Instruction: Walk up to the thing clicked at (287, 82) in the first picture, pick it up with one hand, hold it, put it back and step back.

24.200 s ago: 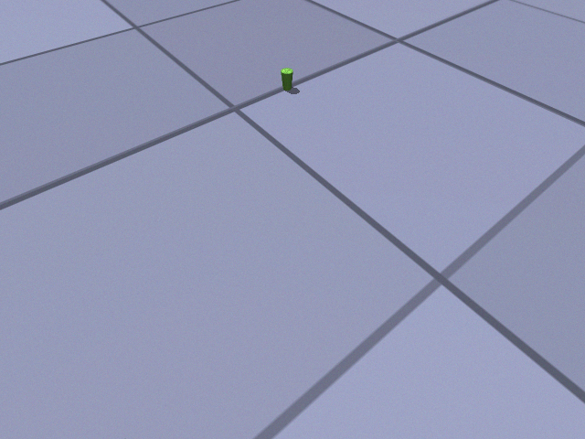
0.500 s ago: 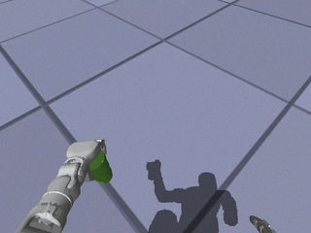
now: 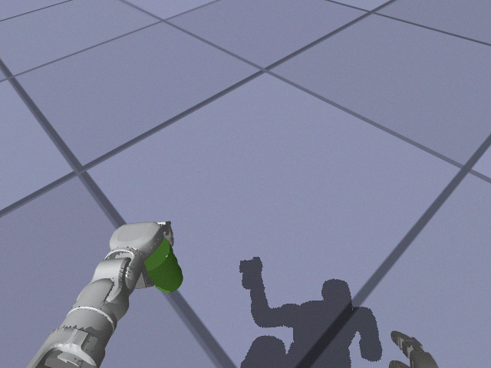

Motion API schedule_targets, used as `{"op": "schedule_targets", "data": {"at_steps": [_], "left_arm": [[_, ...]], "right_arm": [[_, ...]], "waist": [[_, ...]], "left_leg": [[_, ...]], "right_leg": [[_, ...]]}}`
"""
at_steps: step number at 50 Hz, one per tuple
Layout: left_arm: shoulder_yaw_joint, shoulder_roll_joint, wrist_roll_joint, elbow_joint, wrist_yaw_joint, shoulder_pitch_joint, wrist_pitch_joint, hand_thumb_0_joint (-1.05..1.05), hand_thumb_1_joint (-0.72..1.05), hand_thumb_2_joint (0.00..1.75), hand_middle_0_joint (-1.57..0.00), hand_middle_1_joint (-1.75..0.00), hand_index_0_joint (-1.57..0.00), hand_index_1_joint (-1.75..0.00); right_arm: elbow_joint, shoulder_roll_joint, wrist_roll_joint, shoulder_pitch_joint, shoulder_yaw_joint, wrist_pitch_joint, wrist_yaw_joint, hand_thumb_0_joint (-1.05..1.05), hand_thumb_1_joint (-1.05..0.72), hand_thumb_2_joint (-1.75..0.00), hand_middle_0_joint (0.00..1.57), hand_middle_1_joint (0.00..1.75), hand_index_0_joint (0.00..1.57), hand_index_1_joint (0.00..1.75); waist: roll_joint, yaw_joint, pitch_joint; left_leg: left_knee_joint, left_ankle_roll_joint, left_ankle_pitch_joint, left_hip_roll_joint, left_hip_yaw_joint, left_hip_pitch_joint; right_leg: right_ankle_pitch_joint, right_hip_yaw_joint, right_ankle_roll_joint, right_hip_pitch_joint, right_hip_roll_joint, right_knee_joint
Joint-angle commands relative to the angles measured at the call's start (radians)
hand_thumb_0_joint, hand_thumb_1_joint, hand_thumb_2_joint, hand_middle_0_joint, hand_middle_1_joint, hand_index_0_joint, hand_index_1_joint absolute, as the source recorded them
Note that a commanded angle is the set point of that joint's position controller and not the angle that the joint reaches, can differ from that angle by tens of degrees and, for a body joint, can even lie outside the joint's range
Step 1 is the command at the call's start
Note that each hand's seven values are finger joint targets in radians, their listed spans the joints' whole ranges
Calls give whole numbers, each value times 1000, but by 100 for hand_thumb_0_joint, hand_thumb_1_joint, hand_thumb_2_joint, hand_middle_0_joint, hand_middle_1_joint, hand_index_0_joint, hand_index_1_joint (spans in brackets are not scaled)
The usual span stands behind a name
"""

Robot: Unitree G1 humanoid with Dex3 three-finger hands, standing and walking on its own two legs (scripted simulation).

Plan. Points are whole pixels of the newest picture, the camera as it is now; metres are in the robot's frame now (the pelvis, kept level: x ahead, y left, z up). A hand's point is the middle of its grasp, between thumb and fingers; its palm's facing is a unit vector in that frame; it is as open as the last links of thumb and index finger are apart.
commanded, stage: hold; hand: left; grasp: from above
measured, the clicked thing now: (161, 267) +0.32 +0.21 -0.09
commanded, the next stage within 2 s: crouch in 0.92 s
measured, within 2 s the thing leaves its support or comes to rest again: neither
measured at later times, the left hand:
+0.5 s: hand (143, 258) +0.30 +0.22 -0.02, palm faces -0.43 -0.07 -0.90, open 10.2 cm
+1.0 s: hand (141, 258) +0.30 +0.23 -0.02, palm faces -0.43 -0.07 -0.90, open 10.2 cm
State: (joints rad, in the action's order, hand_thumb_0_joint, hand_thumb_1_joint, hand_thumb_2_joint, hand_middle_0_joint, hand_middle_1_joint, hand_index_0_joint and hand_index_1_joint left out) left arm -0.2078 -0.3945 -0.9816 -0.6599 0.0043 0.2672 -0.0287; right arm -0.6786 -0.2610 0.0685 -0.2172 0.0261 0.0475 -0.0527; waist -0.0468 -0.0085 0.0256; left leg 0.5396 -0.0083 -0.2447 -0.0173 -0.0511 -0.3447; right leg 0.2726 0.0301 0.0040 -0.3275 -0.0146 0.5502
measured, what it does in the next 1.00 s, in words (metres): stands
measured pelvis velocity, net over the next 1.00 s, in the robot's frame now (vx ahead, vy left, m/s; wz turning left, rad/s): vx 0.01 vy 0.00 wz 0.00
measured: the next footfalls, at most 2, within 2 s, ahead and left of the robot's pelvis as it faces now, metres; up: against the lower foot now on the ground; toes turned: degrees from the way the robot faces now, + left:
none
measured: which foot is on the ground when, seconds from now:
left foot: down 0.00-1.00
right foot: down 0.00-1.00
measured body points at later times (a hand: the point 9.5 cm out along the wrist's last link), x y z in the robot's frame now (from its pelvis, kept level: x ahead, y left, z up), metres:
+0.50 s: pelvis +0.00 +0.00 +0.01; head +0.02 -0.02 +0.45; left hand +0.32 +0.22 +0.03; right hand +0.15 -0.25 -0.11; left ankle +0.02 +0.12 -0.73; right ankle +0.01 -0.12 -0.73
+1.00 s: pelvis +0.01 +0.00 +0.01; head +0.02 -0.02 +0.46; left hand +0.32 +0.23 +0.03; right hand +0.15 -0.25 -0.11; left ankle +0.02 +0.12 -0.73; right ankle +0.01 -0.12 -0.73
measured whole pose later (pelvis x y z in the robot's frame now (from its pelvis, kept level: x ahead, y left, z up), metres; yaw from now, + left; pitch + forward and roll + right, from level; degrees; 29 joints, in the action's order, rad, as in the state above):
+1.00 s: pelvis +0.01 +0.00 +0.01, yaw +0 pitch +1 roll +0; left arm -0.22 -0.41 -0.97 -0.59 0.05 0.24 -0.03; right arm -0.66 -0.26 0.08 -0.20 0.02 0.09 -0.07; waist -0.05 0.01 0.01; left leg 0.45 -0.01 -0.21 -0.01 -0.05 -0.26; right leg 0.24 0.03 0.00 -0.24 -0.01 0.46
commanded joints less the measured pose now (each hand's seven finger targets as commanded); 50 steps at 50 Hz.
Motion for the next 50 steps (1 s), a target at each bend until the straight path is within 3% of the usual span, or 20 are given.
{"op": "schedule_targets", "data": {"at_steps": [1,10,20,24,26,34,39,41,43,50], "left_arm": [[90,-198,-3,202,-28,316,3,0,46,104,-79,-107,-82,-103],[106,-221,2,248,-5,309,11,0,40,102,-75,-105,-78,-102],[84,-207,8,260,18,301,5,0,41,103,-76,-105,-79,-103],[97,-207,8,251,14,281,-2,0,39,101,-74,-105,-78,-101],[80,-191,7,245,14,283,-3,0,39,100,-73,-105,-77,-102],[108,-219,2,285,4,304,10,0,39,104,-76,-105,-78,-102],[87,-202,5,268,0,318,9,0,41,106,-77,-107,-80,-104],[105,-220,3,255,1,311,8,0,40,104,-77,-105,-79,-103],[80,-196,4,249,9,283,7,0,41,105,-77,-107,-80,-104],[90,-205,12,254,18,256,14,0,41,103,-77,-105,-80,-102]], "right_arm": [[130,-125,4,69,42,-43,-11,0,-91,-90,20,30,20,30],[133,-122,9,84,39,-40,-18,0,-91,-90,20,30,20,30],[145,-120,14,96,37,-30,-20,0,-91,-90,20,30,20,30],[148,-118,15,97,36,-25,-20,0,-91,-90,20,30,20,30],[148,-118,16,96,36,-24,-19,0,-91,-90,20,30,20,30],[145,-118,14,92,39,-18,-20,0,-91,-90,20,30,20,30],[140,-119,15,91,42,-15,-21,0,-91,-90,20,30,20,30],[142,-120,15,92,41,-12,-22,0,-91,-90,20,30,20,30],[148,-116,16,102,41,-11,-21,0,-91,-91,20,30,20,30],[159,-120,15,108,39,-5,-22,0,-91,-91,20,30,20,30]], "waist": [[33,1,232],[23,14,254],[43,12,229],[25,22,224],[36,15,215],[23,16,256],[29,13,258],[19,22,242],[35,25,235],[33,26,203]], "left_leg": [[-71,-15,146,30,12,157],[-91,-15,184,28,13,190],[-109,-18,205,27,13,210],[-116,-15,216,29,10,214],[-120,-13,209,25,13,211],[-111,-16,241,30,8,234],[-113,-17,259,28,11,245],[-118,-17,249,29,9,239],[-123,-17,236,29,9,233],[-138,-12,201,23,18,221]], "right_leg": [[-151,5,4,42,-18,-108],[-181,1,7,83,-19,-116],[-205,-4,6,90,-20,-134],[-209,-6,9,97,-19,-138],[-198,-9,12,91,-23,-136],[-235,-4,9,113,-17,-137],[-253,-7,8,109,-18,-138],[-241,-8,8,113,-15,-147],[-231,-8,7,118,-14,-151],[-184,-12,15,107,-18,-155]]}}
